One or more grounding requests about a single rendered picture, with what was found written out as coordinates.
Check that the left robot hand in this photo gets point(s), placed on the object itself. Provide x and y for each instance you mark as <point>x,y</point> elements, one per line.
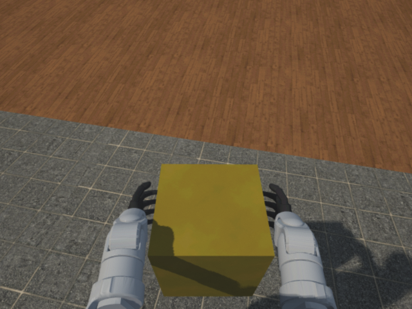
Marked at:
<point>139,196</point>

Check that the robot left forearm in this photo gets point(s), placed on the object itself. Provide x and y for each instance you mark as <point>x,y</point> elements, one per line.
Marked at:
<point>119,284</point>

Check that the carton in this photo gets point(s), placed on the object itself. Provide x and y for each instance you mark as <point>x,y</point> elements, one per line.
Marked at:
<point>210,234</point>

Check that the right robot hand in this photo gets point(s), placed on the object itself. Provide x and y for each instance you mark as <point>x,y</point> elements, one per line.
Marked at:
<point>281,202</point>

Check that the robot right forearm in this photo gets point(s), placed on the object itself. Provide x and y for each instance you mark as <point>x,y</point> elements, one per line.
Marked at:
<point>302,277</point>

